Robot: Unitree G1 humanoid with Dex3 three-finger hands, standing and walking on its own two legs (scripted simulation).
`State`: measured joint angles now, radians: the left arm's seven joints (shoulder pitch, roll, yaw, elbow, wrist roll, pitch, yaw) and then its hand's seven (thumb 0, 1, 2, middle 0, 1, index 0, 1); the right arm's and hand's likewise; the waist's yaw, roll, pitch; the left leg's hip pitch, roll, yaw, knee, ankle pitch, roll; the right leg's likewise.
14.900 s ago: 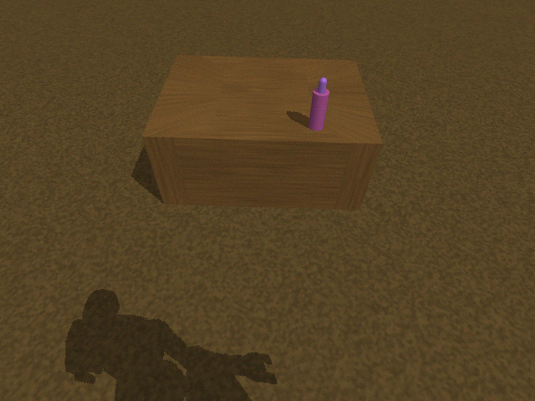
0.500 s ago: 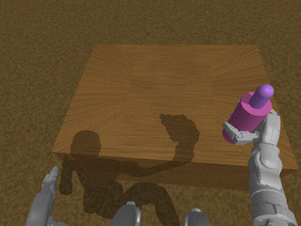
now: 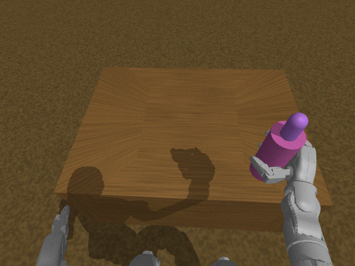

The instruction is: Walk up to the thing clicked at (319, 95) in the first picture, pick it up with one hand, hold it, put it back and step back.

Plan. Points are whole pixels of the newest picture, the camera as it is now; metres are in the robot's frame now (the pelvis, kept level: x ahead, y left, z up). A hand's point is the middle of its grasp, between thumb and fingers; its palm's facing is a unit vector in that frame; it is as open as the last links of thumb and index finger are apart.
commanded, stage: lift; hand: right
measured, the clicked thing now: (278, 148) +0.36 -0.18 +0.08
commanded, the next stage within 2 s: hold in 0.28 s
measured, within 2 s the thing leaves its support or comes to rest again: neither
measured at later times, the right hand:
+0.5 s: hand (273, 155) +0.35 -0.17 +0.07, palm faces +0.21 +0.98 +0.01, open 9.1 cm
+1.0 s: hand (273, 155) +0.34 -0.17 +0.08, palm faces +0.19 +0.98 +0.01, open 9.1 cm
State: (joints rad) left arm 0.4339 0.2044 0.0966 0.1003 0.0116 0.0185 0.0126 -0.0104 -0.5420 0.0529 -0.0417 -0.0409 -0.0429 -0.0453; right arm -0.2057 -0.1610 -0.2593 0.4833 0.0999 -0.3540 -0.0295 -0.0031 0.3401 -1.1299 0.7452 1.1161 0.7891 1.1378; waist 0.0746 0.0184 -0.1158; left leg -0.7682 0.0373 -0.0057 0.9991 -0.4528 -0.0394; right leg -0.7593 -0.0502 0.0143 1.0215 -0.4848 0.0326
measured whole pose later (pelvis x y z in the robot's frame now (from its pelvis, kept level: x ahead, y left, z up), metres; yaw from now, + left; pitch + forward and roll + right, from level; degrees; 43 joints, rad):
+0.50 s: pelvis +0.01 +0.00 +0.01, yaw +0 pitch +10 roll +0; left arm 0.41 0.20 0.10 0.16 0.00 0.03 0.02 -0.01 -0.54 0.05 -0.05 -0.05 -0.05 -0.05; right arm -0.13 -0.14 -0.21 0.40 0.11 -0.32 -0.04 0.00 0.34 -1.13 0.75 1.12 0.79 1.14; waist 0.05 0.02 -0.10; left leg -0.66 0.04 -0.01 0.92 -0.43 -0.04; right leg -0.65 -0.04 0.01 0.94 -0.46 0.03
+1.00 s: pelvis +0.00 +0.00 +0.02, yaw +0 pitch +8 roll +0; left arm 0.38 0.20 0.11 0.23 -0.01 0.03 0.04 -0.01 -0.52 0.05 -0.05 -0.05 -0.06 -0.05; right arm -0.11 -0.13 -0.18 0.37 0.12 -0.30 -0.05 0.00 0.34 -1.13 0.75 1.11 0.79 1.14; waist 0.05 0.01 -0.07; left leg -0.59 0.05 -0.01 0.86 -0.41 -0.04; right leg -0.58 -0.04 0.00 0.87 -0.43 0.03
